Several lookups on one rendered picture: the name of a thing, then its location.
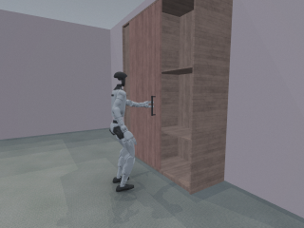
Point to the right robot foot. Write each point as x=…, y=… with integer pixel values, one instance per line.
x=119, y=188

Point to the robot left forearm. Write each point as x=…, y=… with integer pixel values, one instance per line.
x=137, y=104

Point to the robot left upper arm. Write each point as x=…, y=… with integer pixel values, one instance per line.
x=128, y=102

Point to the robot foot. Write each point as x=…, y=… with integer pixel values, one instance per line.
x=115, y=180
x=119, y=188

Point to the left robot foot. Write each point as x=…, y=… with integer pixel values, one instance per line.
x=115, y=180

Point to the robot right hand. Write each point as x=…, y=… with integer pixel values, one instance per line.
x=127, y=136

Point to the robot left hand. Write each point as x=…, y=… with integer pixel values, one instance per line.
x=146, y=104

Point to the robot right forearm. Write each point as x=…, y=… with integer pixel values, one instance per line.
x=118, y=117

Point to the robot right upper arm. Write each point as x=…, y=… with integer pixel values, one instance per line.
x=120, y=96

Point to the wardrobe door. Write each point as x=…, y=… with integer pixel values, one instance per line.
x=127, y=79
x=145, y=68

